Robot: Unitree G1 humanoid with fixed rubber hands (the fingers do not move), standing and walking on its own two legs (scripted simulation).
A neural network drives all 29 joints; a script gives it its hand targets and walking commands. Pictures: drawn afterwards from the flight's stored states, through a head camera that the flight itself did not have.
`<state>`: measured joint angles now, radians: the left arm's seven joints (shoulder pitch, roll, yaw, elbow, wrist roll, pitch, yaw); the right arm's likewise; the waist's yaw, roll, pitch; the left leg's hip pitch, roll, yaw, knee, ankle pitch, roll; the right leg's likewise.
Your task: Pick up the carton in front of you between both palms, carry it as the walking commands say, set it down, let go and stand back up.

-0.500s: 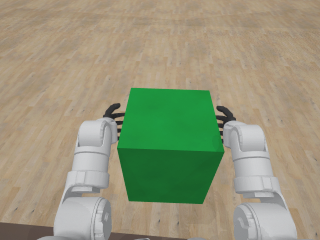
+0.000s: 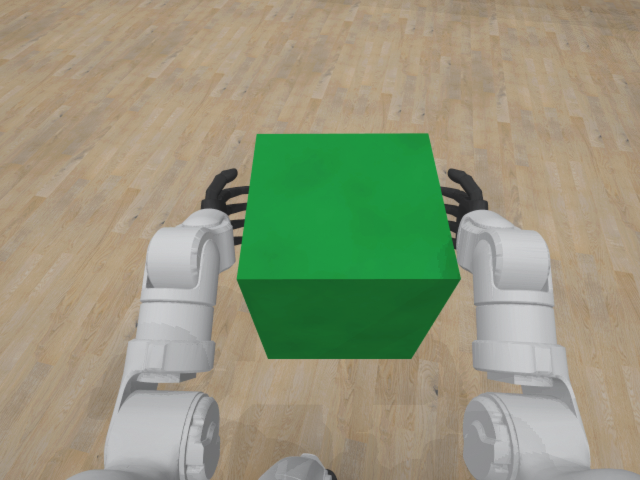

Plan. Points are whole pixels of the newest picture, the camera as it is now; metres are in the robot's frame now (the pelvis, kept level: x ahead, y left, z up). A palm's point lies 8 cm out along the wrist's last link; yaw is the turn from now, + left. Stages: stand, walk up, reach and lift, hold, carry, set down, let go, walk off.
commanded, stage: carry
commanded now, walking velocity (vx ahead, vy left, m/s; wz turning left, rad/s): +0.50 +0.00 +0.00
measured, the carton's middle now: (340, 256) +0.38 +0.06 +0.04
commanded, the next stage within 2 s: none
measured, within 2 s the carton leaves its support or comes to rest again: neither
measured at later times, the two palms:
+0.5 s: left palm (312, 74) +0.73 +0.16 +0.10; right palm (479, 76) +0.76 -0.13 +0.10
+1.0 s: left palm (314, 3) +1.00 +0.21 +0.11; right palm (451, 14) +0.98 -0.09 +0.12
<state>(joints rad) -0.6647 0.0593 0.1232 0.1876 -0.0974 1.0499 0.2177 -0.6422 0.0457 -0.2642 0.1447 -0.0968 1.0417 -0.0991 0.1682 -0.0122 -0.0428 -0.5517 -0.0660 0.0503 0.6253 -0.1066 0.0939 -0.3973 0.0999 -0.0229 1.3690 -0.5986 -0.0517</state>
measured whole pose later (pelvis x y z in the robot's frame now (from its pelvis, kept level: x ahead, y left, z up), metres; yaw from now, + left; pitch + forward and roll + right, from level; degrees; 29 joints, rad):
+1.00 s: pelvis +0.73 +0.08 +0.03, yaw -2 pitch +5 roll -1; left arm -0.14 -0.13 0.09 -0.27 0.11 1.20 0.09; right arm -0.13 0.13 -0.12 -0.27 -0.09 1.18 -0.10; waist -0.04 0.00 -0.17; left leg -0.15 0.01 0.19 0.28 -0.22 0.06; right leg -0.61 -0.10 -0.09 0.84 -0.19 0.02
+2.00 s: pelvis +1.38 +0.07 +0.03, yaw -2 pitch +5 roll -1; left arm -0.17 -0.13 0.09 -0.35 0.12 1.21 0.09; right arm -0.15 0.13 -0.12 -0.34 -0.09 1.19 -0.09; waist -0.02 -0.01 -0.09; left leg -0.13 0.05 0.22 0.27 -0.22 0.03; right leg -0.61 -0.12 -0.11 0.77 -0.16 0.02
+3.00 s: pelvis +2.05 +0.06 +0.03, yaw -2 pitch +4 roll -1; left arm -0.15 -0.13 0.09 -0.38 0.11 1.20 0.09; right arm -0.15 0.13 -0.11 -0.37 -0.09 1.18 -0.09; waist 0.00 -0.01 -0.06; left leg -0.06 0.04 0.21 0.23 -0.24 0.03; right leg -0.61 -0.12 -0.13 0.69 -0.12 0.02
